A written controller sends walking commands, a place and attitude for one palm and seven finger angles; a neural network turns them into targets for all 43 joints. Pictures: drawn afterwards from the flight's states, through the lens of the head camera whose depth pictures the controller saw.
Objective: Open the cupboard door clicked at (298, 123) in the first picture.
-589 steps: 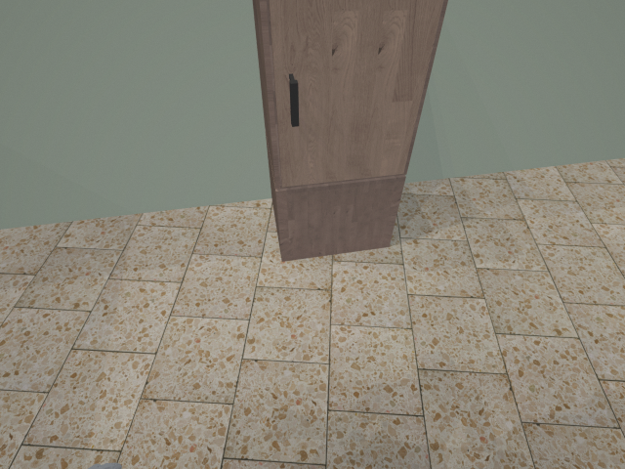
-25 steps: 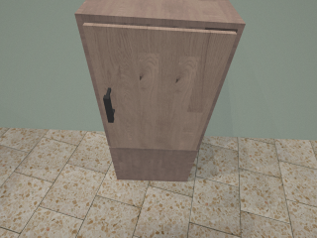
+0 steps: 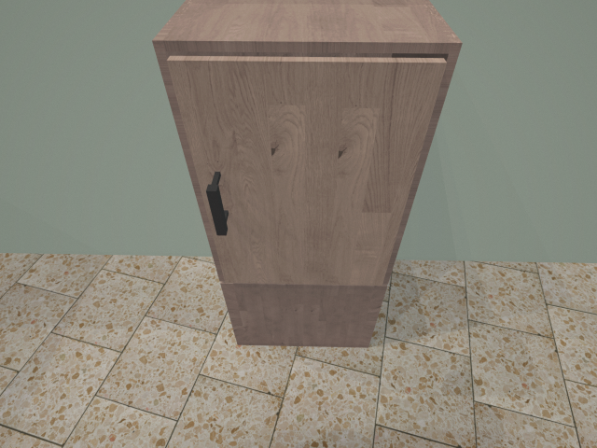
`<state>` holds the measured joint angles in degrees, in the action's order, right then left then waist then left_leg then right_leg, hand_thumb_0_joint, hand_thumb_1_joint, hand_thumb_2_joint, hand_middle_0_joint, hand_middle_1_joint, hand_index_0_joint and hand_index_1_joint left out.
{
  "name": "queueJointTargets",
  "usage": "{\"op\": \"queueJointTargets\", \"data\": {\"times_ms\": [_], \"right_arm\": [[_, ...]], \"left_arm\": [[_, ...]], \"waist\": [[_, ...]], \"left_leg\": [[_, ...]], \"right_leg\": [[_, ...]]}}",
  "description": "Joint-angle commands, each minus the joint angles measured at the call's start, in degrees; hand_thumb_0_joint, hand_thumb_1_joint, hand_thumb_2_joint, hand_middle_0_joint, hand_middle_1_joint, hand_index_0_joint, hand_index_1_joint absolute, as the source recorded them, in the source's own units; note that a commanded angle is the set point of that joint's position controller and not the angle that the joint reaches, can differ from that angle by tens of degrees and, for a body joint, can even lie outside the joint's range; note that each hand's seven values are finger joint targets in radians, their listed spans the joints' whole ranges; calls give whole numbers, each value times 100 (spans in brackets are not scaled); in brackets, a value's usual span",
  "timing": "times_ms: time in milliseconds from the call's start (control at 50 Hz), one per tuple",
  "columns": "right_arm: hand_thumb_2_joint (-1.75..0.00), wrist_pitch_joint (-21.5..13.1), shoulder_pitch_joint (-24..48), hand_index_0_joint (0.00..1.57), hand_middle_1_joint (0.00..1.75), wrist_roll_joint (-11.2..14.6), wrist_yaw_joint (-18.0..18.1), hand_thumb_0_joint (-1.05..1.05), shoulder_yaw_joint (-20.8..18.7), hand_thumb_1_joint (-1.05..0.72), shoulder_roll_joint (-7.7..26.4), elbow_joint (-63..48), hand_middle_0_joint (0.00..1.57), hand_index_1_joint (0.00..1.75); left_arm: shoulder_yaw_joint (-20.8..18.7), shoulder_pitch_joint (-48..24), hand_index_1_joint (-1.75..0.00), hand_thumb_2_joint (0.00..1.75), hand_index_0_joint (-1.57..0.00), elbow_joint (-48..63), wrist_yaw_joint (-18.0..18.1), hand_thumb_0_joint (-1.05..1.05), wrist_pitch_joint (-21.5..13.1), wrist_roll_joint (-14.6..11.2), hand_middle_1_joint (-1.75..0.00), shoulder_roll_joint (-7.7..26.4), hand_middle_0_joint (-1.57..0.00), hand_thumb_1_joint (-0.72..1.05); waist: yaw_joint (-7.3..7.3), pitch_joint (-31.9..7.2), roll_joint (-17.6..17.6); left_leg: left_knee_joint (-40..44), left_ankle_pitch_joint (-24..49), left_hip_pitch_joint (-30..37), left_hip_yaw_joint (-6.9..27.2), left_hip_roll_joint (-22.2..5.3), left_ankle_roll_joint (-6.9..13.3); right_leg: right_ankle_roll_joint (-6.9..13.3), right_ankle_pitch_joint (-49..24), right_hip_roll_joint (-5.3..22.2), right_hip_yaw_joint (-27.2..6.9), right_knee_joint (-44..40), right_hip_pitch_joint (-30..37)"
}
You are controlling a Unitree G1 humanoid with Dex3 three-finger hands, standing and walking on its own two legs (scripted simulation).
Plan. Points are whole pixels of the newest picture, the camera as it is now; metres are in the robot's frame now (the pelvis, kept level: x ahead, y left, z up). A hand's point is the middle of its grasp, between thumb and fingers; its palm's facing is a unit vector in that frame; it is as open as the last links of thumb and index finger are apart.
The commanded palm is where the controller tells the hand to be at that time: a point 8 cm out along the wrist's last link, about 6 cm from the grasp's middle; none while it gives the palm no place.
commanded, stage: come to a stop and stand still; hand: left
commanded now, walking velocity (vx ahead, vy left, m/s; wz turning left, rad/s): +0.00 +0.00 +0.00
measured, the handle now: (219, 204) +0.56 +0.19 -0.02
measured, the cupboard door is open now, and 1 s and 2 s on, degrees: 0 0 0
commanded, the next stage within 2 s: look again from close up in 0.16 s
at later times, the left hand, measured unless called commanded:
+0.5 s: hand out of the picture +0.04 +0.16 -0.16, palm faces -0.01 -0.98 -0.20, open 7.3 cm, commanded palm none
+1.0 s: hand (183, 417) +0.18 +0.18 -0.07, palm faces +0.26 -0.95 -0.17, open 7.4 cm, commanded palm +0.15 +0.22 -0.06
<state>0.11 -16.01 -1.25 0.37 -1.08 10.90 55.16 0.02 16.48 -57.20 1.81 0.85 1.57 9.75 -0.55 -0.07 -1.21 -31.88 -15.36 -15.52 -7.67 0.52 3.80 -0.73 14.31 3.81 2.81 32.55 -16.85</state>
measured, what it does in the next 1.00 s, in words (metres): stands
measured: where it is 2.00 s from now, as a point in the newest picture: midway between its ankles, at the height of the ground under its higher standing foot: outside the picture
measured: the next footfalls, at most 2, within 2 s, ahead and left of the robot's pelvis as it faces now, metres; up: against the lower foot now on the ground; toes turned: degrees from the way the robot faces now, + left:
none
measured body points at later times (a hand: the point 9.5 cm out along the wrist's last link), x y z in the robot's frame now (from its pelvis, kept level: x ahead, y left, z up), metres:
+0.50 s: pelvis +0.02 -0.01 +0.01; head +0.04 -0.02 +0.46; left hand +0.04 +0.22 -0.15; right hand +0.04 -0.24 -0.15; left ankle +0.03 +0.08 -0.73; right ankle +0.03 -0.14 -0.73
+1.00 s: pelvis +0.04 -0.02 +0.00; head +0.05 -0.03 +0.45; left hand +0.17 +0.23 -0.05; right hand +0.10 -0.27 -0.13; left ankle +0.03 +0.08 -0.73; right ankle +0.04 -0.14 -0.73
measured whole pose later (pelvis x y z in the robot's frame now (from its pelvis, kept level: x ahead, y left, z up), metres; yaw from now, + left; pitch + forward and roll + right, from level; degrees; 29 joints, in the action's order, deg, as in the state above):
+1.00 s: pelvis +0.04 -0.02 +0.00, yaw +2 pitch +1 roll +1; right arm -12.2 -19.3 2.0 3.6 0.0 11.9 51.1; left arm -3.1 24.3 -18.2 4.5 -3.1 -7.7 10.0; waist -1.1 -0.1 -0.6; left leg -29.9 -16.4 -14.5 -5.0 0.2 1.4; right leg -0.1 17.4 3.5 5.4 31.9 -15.4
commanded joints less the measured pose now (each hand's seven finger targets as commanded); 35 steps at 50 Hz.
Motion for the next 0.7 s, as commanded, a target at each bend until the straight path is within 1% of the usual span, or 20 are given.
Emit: {"op": "queueJointTargets", "data": {"times_ms": [0,20,60,100,140,180,200,220,240,280,340,380,400,440,500,540,560,580,620,680], "right_arm": [[-90,-143,11,20,30,-2,8,0,-101,-90,617,-352,20,30],[-90,-154,-14,20,30,3,7,0,-91,-90,641,-312,20,30],[-90,-158,-24,20,30,8,6,0,-84,-90,639,-239,20,30],[-90,-171,-39,20,30,13,11,0,-68,-90,615,-174,20,30],[-90,-187,-6,20,30,14,13,0,-54,-90,649,-114,20,30],[-90,-190,-10,20,30,24,14,0,-35,-90,648,-38,20,30],[-90,-198,-16,20,30,26,18,0,-32,-90,607,8,20,30],[-90,-204,-7,20,30,30,18,0,-26,-90,624,48,20,30],[-90,-219,-17,20,30,33,24,0,-15,-90,617,95,20,30],[-90,-235,-16,20,30,38,35,0,0,-90,594,183,20,30],[-90,-252,-38,20,30,48,50,0,21,-90,554,319,20,30],[-90,-247,-42,20,30,49,57,0,31,-90,520,404,20,30],[-90,-247,-46,20,30,49,61,0,35,-90,489,439,20,30],[-90,-249,-57,20,30,48,66,0,44,-90,477,508,20,30],[-90,-237,-90,20,30,49,76,0,44,-90,415,600,20,30],[-90,-235,-107,20,30,47,80,0,45,-90,414,644,20,30],[-90,-233,-130,20,30,47,81,0,48,-90,398,668,20,30],[-90,-236,-128,20,30,46,83,0,50,-90,400,682,20,30],[-90,-239,-153,20,30,52,89,0,47,-90,368,721,20,30],[-90,-244,-161,20,30,47,97,0,43,-90,371,757,20,30]], "left_arm": [[-83,208,-30,90,-20,282,5,0,-174,-6,-30,539,-20,90],[-78,193,-30,90,-20,275,4,0,-183,-15,-30,560,-20,90],[-71,184,-30,90,-20,238,3,0,-200,-20,-30,585,-20,90],[-69,150,-30,90,-20,214,3,0,-203,-19,-30,604,-20,90],[-62,190,-30,90,-20,157,-2,0,-221,-31,-30,609,-20,90],[-45,193,-30,90,-20,113,-4,0,-232,-39,-30,635,-20,90],[-49,170,-30,90,-20,85,-3,0,-239,-37,-30,637,-20,90],[-45,147,-30,90,-20,72,-2,0,-244,-41,-30,655,-20,90],[-47,163,-30,90,-20,41,-1,0,-251,-50,-30,651,-20,90],[-43,181,-30,90,-20,-37,0,0,-261,-58,-30,648,-20,90],[-43,159,-30,90,-20,-122,11,0,-265,-62,-30,643,-20,90],[-40,164,-30,90,-20,-183,14,0,-253,-65,-30,613,-20,90],[-44,143,-30,90,-20,-197,19,0,-255,-58,-30,634,-20,90],[-43,152,-30,90,-20,-244,24,0,-255,-69,-30,610,-20,90],[-43,125,-30,90,-20,-309,30,0,-243,-62,-30,581,-20,90],[-49,127,-30,90,-20,-326,32,0,-245,-67,-30,574,-20,90],[-45,120,-30,90,-20,-343,32,0,-244,-69,-30,568,-20,90],[-41,124,-30,90,-20,-357,32,0,-242,-73,-30,551,-20,90],[-53,117,-30,90,-20,-365,40,0,-242,-67,-30,534,-20,90],[-55,113,-30,90,-20,-387,37,0,-244,-72,-30,529,-20,90]], "waist": [[85,473,93],[71,434,108],[50,420,267],[35,430,161],[38,334,193],[31,307,302],[21,250,244],[21,285,195],[22,203,180],[37,102,261],[46,108,200],[57,129,143],[60,187,181],[67,171,167],[77,302,104],[70,276,105],[71,280,167],[75,249,134],[81,231,212],[74,199,193]], "left_leg": [[1589,-1047,-460,1181,-827,-56],[1569,-926,-380,1136,-819,-65],[1517,-803,-250,1064,-774,-84],[1594,-722,-172,1056,-785,-87],[1523,-544,-42,996,-761,-98],[1444,-389,64,914,-730,-116],[1445,-251,139,902,-735,-112],[1421,-170,145,872,-727,-127],[1399,12,216,869,-731,-127],[1324,238,326,794,-732,-136],[1282,551,379,755,-741,-153],[1325,500,376,760,-750,-158],[1301,572,360,759,-752,-152],[1297,605,399,744,-747,-165],[1336,568,343,744,-758,-161],[1331,577,376,718,-756,-181],[1332,586,383,719,-757,-183],[1337,631,423,716,-760,-179],[1326,690,431,701,-772,-180],[1311,776,517,690,-779,-184]], "right_leg": [[257,168,79,-328,-585,101],[245,98,111,-346,-627,115],[240,105,156,-423,-755,88],[242,60,165,-405,-807,108],[243,-59,194,-465,-845,133],[233,-75,234,-515,-931,128],[243,-140,245,-508,-945,161],[235,-205,246,-521,-939,156],[238,-346,248,-535,-919,216],[236,-477,278,-557,-935,292],[230,-692,297,-524,-914,389],[231,-612,294,-517,-936,404],[234,-690,294,-491,-937,435],[236,-710,302,-504,-934,445],[238,-684,288,-479,-977,465],[244,-707,285,-498,-977,473],[243,-717,286,-485,-977,477],[246,-750,285,-496,-976,485],[237,-816,281,-477,-974,542],[250,-869,284,-487,-977,525]]}}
